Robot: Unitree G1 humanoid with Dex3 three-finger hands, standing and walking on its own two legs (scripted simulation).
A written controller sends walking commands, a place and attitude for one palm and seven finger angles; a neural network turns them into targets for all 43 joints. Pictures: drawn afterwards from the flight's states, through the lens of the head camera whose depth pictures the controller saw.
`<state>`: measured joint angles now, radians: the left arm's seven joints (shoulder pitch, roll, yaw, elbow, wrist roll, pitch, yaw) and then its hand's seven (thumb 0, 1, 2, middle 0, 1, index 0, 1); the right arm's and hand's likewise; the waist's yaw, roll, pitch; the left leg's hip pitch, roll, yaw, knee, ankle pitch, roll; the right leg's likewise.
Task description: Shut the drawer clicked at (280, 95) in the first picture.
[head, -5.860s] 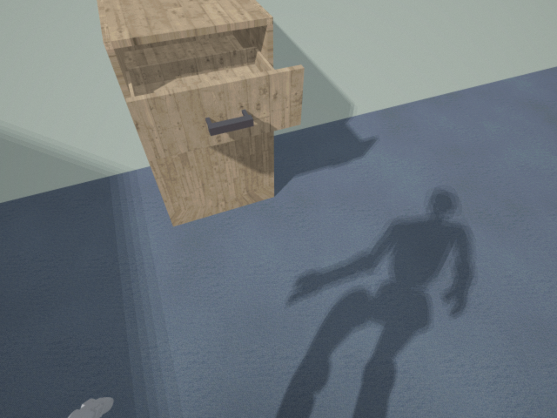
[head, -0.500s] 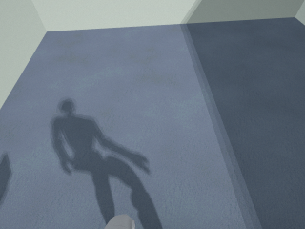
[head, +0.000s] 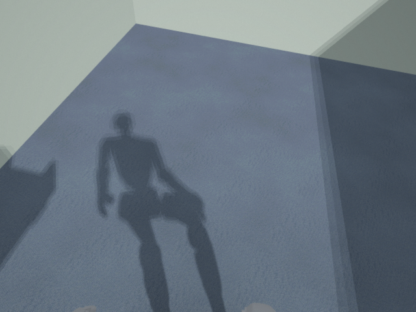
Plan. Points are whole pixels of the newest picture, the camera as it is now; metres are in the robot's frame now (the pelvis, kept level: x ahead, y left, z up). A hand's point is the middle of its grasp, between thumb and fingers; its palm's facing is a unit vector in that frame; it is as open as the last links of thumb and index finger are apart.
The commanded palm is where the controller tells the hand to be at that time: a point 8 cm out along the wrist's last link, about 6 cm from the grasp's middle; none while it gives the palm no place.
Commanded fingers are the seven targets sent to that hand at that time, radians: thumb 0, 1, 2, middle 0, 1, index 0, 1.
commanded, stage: turn to face it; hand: left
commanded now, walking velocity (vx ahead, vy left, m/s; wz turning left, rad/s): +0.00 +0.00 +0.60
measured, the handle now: out of the picture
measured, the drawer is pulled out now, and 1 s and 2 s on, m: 0.29 0.29 0.29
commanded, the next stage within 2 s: none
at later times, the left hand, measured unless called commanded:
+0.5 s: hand out of the picture +0.00 +0.16 -0.15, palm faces +0.32 -0.91 -0.28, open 7.4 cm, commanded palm none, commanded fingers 0.00 0.90 0.90 -0.20 -0.30 -0.20 -0.30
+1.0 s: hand out of the picture -0.13 +0.23 -0.17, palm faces +0.60 -0.76 -0.26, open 7.4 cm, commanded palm none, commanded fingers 0.00 0.90 0.90 -0.20 -0.30 -0.20 -0.30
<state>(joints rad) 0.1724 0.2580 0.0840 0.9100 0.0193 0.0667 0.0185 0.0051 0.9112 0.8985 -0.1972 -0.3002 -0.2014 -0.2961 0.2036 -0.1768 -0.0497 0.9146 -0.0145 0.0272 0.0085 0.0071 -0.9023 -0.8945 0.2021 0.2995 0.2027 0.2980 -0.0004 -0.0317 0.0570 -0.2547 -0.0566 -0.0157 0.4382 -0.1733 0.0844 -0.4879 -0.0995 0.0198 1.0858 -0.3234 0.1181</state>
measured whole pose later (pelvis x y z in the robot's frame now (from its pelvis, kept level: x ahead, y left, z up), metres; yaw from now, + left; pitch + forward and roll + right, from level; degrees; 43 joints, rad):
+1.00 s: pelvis -0.07 +0.00 +0.00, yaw +35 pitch +0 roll -1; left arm 0.18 0.28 0.07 0.90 0.01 0.07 0.01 0.01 0.91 0.90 -0.20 -0.30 -0.20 -0.30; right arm 0.15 -0.21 -0.05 0.89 -0.02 0.03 0.01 0.01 -0.90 -0.89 0.20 0.30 0.20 0.30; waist 0.01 -0.03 0.08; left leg -0.25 -0.05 -0.05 0.48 -0.22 0.05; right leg -0.47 -0.08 -0.01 1.02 -0.40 0.10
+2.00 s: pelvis -0.12 +0.00 +0.00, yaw +69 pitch -1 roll -2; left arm 0.15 0.25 0.06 0.90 0.01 0.07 0.02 0.01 0.91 0.90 -0.20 -0.30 -0.20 -0.30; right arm 0.21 -0.18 -0.04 0.92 -0.02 0.03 0.00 0.01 -0.90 -0.89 0.20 0.30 0.20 0.30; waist -0.01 -0.01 0.07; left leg -0.22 -0.07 -0.06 0.44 -0.20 0.08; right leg -0.45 -0.08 -0.01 1.02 -0.39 0.11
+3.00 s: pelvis -0.08 +0.04 -0.01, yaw +76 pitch -1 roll +0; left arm 0.23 0.21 0.07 1.06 0.02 0.03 -0.03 0.01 0.91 0.90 -0.19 -0.30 -0.20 -0.30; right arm 0.45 -0.09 -0.02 1.13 -0.03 -0.06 -0.04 0.01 -0.91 -0.89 0.20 0.30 0.20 0.30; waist -0.02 -0.03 0.06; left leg 0.08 0.05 0.12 0.29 -0.34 -0.03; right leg -0.63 -0.10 -0.08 0.96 -0.20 0.01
